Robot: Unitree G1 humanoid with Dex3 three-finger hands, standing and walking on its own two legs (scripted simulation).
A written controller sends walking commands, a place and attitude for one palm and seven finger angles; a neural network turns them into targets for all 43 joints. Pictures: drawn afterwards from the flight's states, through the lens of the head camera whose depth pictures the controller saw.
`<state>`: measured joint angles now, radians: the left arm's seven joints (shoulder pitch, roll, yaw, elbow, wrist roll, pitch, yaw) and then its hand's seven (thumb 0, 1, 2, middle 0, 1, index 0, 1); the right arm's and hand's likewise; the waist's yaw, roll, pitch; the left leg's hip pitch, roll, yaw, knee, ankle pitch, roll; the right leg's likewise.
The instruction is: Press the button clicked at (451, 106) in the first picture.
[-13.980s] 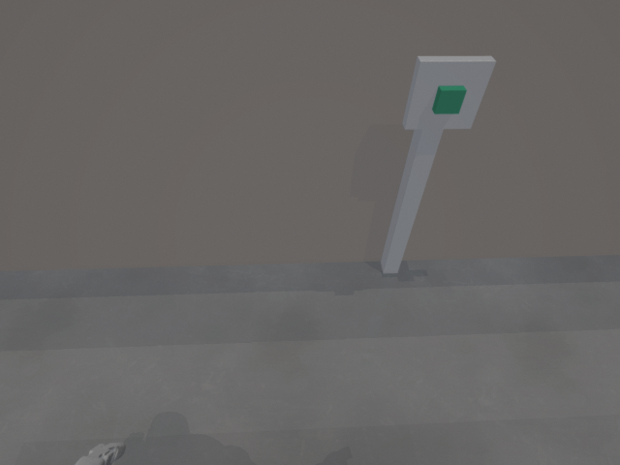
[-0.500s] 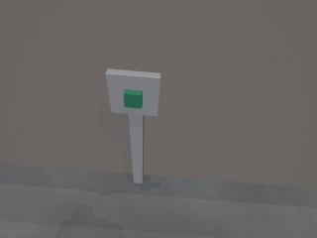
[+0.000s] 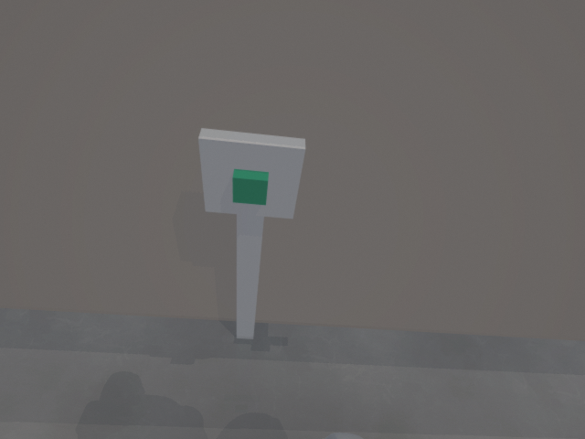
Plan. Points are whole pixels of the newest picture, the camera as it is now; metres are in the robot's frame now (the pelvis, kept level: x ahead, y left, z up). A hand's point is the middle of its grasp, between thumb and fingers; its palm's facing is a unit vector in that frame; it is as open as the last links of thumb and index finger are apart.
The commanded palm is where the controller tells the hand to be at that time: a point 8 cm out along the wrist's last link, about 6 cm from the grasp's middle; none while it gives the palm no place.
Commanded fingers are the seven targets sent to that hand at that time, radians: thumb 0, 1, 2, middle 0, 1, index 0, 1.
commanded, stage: shuffle to correct the standing spot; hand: left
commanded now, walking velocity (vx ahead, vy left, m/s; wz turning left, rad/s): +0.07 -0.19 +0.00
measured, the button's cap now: (250, 186) +0.53 +0.11 +0.02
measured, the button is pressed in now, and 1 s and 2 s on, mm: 0 0 0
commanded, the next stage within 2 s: come to a stop and stand still in 0.28 s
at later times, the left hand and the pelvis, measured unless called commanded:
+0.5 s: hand (259, 438) +0.16 +0.04 -0.16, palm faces -0.01 -0.99 -0.17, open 7.4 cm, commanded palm none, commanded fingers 0.00 0.90 0.90 -0.20 -0.30 -0.20 -0.30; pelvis +0.05 -0.11 +0.00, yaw +1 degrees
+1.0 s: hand out of the picture -0.05 +0.07 -0.15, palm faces +0.18 -0.95 -0.26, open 7.4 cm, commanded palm none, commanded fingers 0.00 0.90 0.90 -0.20 -0.30 -0.20 -0.30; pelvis +0.02 -0.11 +0.01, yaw +3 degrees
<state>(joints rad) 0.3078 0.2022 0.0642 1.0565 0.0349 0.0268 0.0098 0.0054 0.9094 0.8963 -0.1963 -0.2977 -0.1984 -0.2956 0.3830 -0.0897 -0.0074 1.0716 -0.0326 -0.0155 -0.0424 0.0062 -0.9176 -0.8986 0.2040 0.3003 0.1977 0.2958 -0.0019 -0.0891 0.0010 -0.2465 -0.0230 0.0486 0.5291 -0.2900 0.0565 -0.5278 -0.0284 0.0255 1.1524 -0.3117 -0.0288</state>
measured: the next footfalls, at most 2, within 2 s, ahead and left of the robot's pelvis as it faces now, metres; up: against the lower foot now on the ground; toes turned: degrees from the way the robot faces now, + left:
right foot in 0.38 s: +0.06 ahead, -0.19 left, +0.00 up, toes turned +0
left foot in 1.08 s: +0.02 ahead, +0.03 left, +0.00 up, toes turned +6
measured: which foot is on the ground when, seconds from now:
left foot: down 0.00-0.38, up 0.40-1.00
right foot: up 0.00-0.36, down 0.38-1.00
